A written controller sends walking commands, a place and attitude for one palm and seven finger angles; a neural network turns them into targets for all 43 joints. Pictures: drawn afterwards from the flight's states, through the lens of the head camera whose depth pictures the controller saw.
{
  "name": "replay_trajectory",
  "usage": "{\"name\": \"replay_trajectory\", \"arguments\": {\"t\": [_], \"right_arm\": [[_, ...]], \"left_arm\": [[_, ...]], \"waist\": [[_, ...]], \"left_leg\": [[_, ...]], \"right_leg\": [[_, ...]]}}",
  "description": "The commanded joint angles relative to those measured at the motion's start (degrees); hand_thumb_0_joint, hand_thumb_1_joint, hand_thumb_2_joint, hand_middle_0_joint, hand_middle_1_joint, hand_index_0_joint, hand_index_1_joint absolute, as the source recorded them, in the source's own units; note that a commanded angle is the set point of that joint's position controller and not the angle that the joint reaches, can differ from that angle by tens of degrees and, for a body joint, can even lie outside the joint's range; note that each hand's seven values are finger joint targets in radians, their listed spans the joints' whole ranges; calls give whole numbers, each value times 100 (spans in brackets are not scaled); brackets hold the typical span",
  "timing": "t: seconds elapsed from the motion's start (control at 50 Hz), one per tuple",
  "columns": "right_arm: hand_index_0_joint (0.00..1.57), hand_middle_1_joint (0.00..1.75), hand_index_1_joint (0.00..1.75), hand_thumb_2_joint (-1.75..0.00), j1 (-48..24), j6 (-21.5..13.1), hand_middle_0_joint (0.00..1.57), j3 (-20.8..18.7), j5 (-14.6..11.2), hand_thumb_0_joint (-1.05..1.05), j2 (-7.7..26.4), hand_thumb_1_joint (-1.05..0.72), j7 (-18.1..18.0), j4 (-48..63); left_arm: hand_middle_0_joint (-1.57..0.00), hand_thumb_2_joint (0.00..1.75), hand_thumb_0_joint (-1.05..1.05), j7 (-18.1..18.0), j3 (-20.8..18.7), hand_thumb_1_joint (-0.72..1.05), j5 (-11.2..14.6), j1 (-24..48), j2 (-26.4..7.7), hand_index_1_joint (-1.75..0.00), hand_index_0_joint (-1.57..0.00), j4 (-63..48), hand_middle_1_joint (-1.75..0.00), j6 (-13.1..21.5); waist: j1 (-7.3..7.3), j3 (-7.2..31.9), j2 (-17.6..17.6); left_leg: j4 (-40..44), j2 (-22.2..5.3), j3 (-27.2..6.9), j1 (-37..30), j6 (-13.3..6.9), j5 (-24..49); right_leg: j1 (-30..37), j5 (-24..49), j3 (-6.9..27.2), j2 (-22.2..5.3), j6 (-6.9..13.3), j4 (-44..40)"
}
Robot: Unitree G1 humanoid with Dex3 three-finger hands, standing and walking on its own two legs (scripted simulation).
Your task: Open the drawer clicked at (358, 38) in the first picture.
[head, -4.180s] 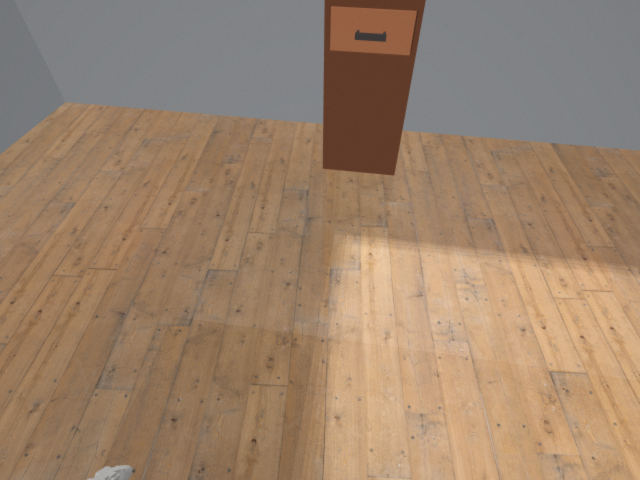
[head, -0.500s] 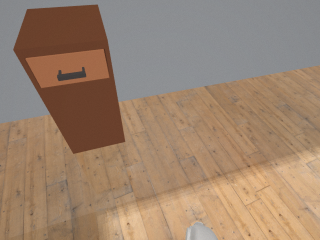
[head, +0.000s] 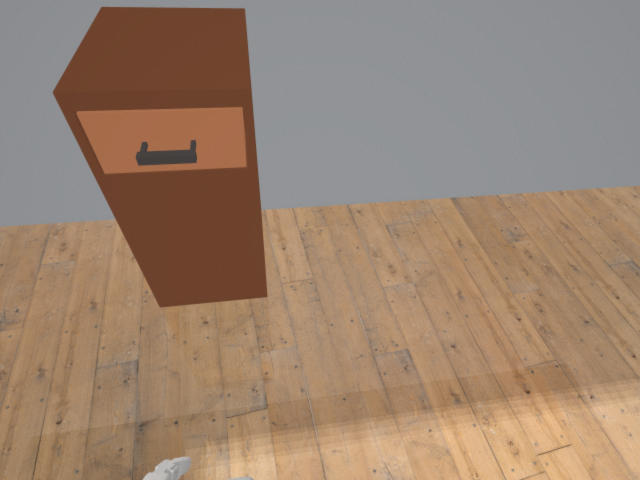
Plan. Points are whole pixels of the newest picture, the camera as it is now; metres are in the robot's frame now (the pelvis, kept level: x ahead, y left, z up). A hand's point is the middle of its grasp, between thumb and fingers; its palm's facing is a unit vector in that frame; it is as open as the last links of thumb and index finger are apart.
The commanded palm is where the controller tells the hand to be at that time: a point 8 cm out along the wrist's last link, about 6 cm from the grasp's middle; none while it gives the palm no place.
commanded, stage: turn to face it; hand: left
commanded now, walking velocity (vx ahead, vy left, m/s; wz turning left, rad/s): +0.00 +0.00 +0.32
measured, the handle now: (168, 151) +0.76 +0.36 -0.07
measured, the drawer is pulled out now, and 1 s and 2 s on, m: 0.00 0.00 0.00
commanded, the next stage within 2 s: take the last steps up to it in 0.34 s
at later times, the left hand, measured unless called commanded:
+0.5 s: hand out of the picture +0.04 +0.19 -0.16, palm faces +0.19 -0.94 -0.29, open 7.4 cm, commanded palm none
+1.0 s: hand out of the picture -0.05 +0.18 -0.17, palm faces +0.30 -0.94 -0.16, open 7.4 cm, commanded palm none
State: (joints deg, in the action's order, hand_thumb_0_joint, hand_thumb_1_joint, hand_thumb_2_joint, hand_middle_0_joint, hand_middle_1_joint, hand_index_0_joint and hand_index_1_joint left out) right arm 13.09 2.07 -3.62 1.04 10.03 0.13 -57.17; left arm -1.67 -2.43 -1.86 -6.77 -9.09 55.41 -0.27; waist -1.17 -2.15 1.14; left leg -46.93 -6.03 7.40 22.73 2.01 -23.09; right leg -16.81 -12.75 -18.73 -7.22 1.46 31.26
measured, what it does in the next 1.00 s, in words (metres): steps on the spot: left foot, then right foot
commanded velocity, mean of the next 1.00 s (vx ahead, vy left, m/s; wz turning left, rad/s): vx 0.17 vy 0.02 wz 0.14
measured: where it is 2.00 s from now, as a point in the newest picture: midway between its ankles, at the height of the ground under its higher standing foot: (290, 460)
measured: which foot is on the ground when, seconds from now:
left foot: up 0.00-0.02, down 0.04-0.48, up 0.50-0.88, down 0.90-1.00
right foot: down 0.00-0.04, up 0.06-0.44, down 0.46-0.90, up 0.92-1.00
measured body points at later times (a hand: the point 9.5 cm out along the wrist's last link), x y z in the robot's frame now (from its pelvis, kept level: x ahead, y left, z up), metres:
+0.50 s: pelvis +0.02 -0.02 +0.00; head +0.04 -0.04 +0.45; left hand +0.03 +0.24 -0.13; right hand +0.12 -0.24 -0.16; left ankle +0.02 +0.11 -0.73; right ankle +0.04 -0.13 -0.73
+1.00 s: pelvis +0.08 +0.04 +0.01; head +0.09 +0.06 +0.45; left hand -0.06 +0.23 -0.15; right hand +0.18 -0.18 -0.14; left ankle +0.04 +0.14 -0.73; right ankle +0.05 -0.10 -0.68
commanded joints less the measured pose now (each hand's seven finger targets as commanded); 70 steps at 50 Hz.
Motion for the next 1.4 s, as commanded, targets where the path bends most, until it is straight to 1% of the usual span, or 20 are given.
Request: {"name": "replay_trajectory", "arguments": {"t": [0.0, 0.02, 0.04, 0.16, 0.4, 0.46, 0.48, 0.54, 0.76, 0.84, 0.88, 0.9, 0.96, 1.04, 1.2, 1.26, 1.28, 1.3, 1.34, 1.38], "right_arm": [[20, 30, 30, -90, 717, -85, 20, -61, 24, 0, 495, -90, 53, 273], [20, 30, 30, -90, 812, -131, 20, -171, 79, 0, 1049, -90, 25, 374], [20, 30, 30, -90, 818, -126, 20, -219, 123, 0, 1373, -90, -26, 457], [20, 30, 30, -90, 102, -301, 20, -91, 17, 0, 1041, -90, -183, 484], [20, 30, 30, -90, -308, -105, 20, -141, -30, 0, 1108, -90, -76, 351], [20, 30, 30, -90, -409, -60, 20, -29, -70, 0, 527, -90, 4, 534], [20, 30, 30, -90, -547, 51, 20, -87, 4, 0, 668, -90, 9, 535], [20, 30, 30, -90, -248, 14, 20, -128, 59, 0, 667, -90, 118, 219], [20, 30, 30, -90, -564, -229, 20, 9, 16, 0, 309, -90, 181, 291], [20, 30, 30, -90, 421, -373, 20, 35, 6, 0, 380, -90, 97, -65], [20, 30, 30, -90, 1523, -433, 20, -153, 73, 0, 1213, -90, -36, -375], [20, 30, 30, -90, 1828, -385, 20, -186, 56, 0, 1422, -90, -65, -386], [20, 30, 30, -90, 1029, -471, 20, 9, 43, 0, 732, -90, -139, -276], [20, 30, 30, -90, 894, -634, 20, 54, 7, 0, 564, -90, -179, -308], [20, 30, 30, -90, 1144, -578, 20, -22, 74, 0, 642, -90, -157, -590], [20, 30, 30, -90, 962, -543, 20, -6, 29, 0, 636, -90, -143, -617], [20, 30, 30, -90, 1103, -567, 20, 18, -32, 0, 427, -90, -99, -590], [20, 30, 30, -90, 1394, -560, 20, 73, -89, 0, 167, -90, -74, -409], [20, 30, 30, -90, 768, -488, 20, 2, -66, 0, 319, -90, -83, -312], [20, 30, 30, -90, 678, -418, 20, 33, 18, 0, 196, -90, -56, -364]], "left_arm": [[-20, 90, 0, -14, -270, 90, 87, -354, -909, -30, -20, -318, -30, -72], [-20, 90, 0, 34, -233, 90, 127, -425, -594, -30, -20, -497, -30, -114], [-20, 90, 0, 65, -187, 90, 105, -83, -562, -30, -20, -730, -30, -111], [-20, 90, 0, 82, -182, 90, 95, -505, -683, -30, -20, -246, -30, -84], [-20, 90, 0, -16, -104, 90, 139, -1110, -717, -30, -20, -16, -30, -11], [-20, 90, 0, -43, -173, 90, 38, -1326, -1536, -30, -20, -17, -30, 103], [-20, 90, 0, -35, -203, 90, 50, -1285, -1450, -30, -20, -31, -30, 125], [-20, 90, 0, -6, -130, 90, 41, -960, -1025, -30, -20, -67, -30, 178], [-20, 90, 0, 68, -164, 90, -20, -1917, -998, -30, -20, 534, -30, 345], [-20, 90, 0, 96, -174, 90, 54, -1585, -894, -30, -20, 618, -30, 264], [-20, 90, 0, 164, -53, 90, 86, -1458, -283, -30, -20, 420, -30, 231], [-20, 90, 0, 163, -30, 90, 37, -1044, -330, -30, -20, 156, -30, 241], [-20, 90, 0, 239, -103, 90, 24, -769, -374, -30, -20, 278, -30, 228], [-20, 90, 0, 266, -90, 90, 39, -1087, -229, -30, -20, 404, -30, 160], [-20, 90, 0, 281, -101, 90, 67, -147, -257, -30, -20, 6, -30, 174], [-20, 90, 0, 254, -205, 90, 33, -1307, -548, -30, -20, 347, -30, 259], [-20, 90, 0, 202, -312, 90, -8, -2030, -987, -30, -20, 565, -30, 351], [-20, 90, 0, 154, -426, 90, 52, -2414, -1573, -30, -20, 576, -30, 366], [-20, 90, 0, 101, -362, 90, 122, -1530, -1351, -30, -20, 345, -30, 322], [-20, 90, 0, 62, -197, 90, 109, -780, -817, -30, -20, 151, -30, 356]], "waist": [[-109, 255, -391], [-149, 128, -1961], [-283, 33, -1919], [41, 735, -852], [241, 437, -835], [386, 275, 1267], [442, -16, 1746], [157, -531, 750], [488, -299, 861], [-2, -67, 324], [-442, 89, -1828], [-526, -140, -1688], [-211, -724, -1044], [111, -343, -635], [-3, -576, -730], [606, -75, -290], [864, 518, 541], [777, 994, 1904], [619, 393, 894], [225, -99, 129]], "left_leg": [[2042, -130, -410, -1135, -118, 797], [2910, -1307, -2206, -1191, -670, 1468], [3307, -1977, -3026, -858, -1294, 2048], [2559, -958, -1334, -2123, -1074, 4641], [2231, -610, -1606, -987, -822, 3043], [178, 618, -700, 268, -76, -872], [-541, 458, -977, 476, -114, -872], [-1521, 247, -835, 846, -91, 266], [686, 187, -240, 383, -131, 214], [2228, 423, 192, -1805, -171, 799], [3278, -1317, -2174, -2937, -768, -518], [3733, -1808, -2945, -2688, -1128, -1025], [3892, -1388, -2020, -1716, -1116, -324], [3738, -1063, -1052, -1860, -1161, 1817], [3266, -1033, -647, -1783, -1056, 2591], [1744, -614, -173, -1240, -706, 2838], [213, -182, 135, -408, -479, 2000], [-1657, 547, 126, 647, -317, -925], [-2788, 155, -746, 1015, -403, -576], [-2406, -143, -832, 708, -342, 306]], "right_leg": [[-504, -641, 781, -1023, -21, -107], [-1288, -1500, 495, -250, -464, 1047], [-1459, -2225, 977, 103, -515, 2154], [-1564, -1070, 1681, 154, -611, 3023], [639, -41, 1443, 431, -496, -441], [865, 121, 3502, -1798, 520, -1870], [311, -1030, 3792, -1692, 601, -2222], [207, -1632, 2924, -1150, 352, -2287], [1064, -938, 2312, -1201, 615, -2195], [-82, -1229, 1613, -667, 299, -1318], [-1649, -1668, 760, 253, -136, 1112], [-2158, -2035, 1098, 369, -93, 2140], [-2239, -1004, 1651, -71, -35, 3217], [-1814, -372, 1572, -77, -192, 2802], [-1008, -154, 1183, 222, -96, 779], [922, 365, 1063, 499, 42, -67], [2161, 445, 2111, -337, 331, -360], [2781, 867, 4317, -1791, 960, -1264], [1514, -637, 4325, -1787, 1206, -1916], [381, -247, 3105, -1298, 890, -2002]]}}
